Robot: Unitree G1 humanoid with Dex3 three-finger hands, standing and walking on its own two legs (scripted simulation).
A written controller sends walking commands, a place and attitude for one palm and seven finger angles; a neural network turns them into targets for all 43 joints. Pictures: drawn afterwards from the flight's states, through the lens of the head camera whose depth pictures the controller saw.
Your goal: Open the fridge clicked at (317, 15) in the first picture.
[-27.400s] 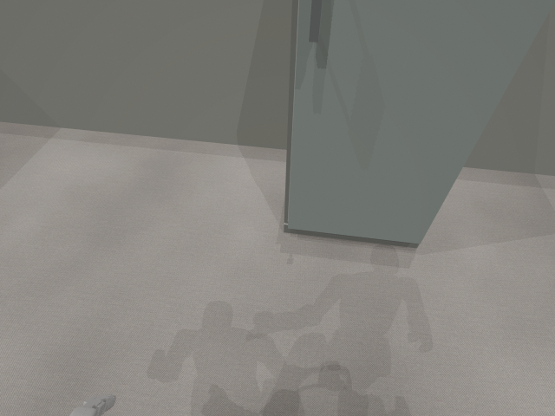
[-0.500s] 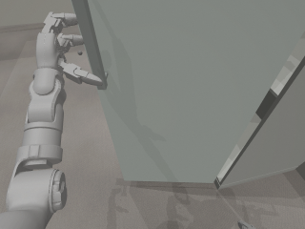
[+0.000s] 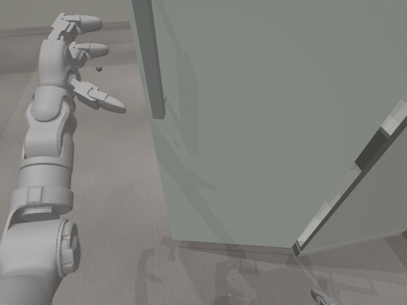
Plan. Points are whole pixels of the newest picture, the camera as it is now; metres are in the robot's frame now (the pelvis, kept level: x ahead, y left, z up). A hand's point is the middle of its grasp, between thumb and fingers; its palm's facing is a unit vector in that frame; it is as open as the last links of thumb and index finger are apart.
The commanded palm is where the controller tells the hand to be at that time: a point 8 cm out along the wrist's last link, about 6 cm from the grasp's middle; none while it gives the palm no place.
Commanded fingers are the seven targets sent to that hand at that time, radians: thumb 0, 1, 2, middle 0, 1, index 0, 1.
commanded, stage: slip the hand off the handle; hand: left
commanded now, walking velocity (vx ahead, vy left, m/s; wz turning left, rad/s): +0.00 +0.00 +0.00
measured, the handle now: (153, 55) +0.49 +0.12 +0.26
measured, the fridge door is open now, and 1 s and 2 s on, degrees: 75 75 75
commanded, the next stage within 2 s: draw the hand back to the body in 0.76 s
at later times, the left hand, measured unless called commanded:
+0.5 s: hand (65, 100) +0.34 +0.22 +0.26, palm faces +0.18 -0.98 -0.09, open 14.7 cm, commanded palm +0.31 +0.26 +0.26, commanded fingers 0.00 -0.55 0.20 -0.25 -1.15 -0.25 -1.15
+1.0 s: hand (58, 129) +0.30 +0.22 +0.24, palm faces +0.16 -0.98 -0.08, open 14.7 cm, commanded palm +0.25 +0.25 +0.25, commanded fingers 0.00 -0.55 0.20 -0.25 -1.15 -0.25 -1.15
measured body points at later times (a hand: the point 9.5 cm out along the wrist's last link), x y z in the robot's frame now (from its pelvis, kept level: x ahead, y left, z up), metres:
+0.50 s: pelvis -0.01 -0.02 +0.00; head -0.03 -0.03 +0.45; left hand +0.32 +0.27 +0.26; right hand +0.19 -0.25 -0.08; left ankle +0.00 +0.09 -0.75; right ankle +0.01 -0.12 -0.75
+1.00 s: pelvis -0.01 -0.03 +0.00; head -0.05 -0.05 +0.44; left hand +0.28 +0.27 +0.25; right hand +0.19 -0.25 -0.09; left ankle +0.00 +0.09 -0.75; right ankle +0.01 -0.12 -0.75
